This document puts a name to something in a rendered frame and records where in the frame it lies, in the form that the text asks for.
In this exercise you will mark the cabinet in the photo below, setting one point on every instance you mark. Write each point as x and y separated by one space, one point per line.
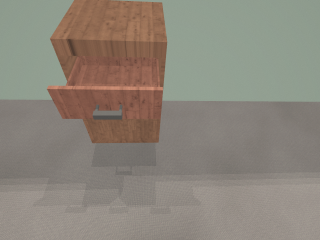
114 28

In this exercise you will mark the drawer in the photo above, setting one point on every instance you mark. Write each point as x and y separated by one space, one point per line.
108 81

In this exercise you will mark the handle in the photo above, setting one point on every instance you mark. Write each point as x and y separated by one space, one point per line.
107 114

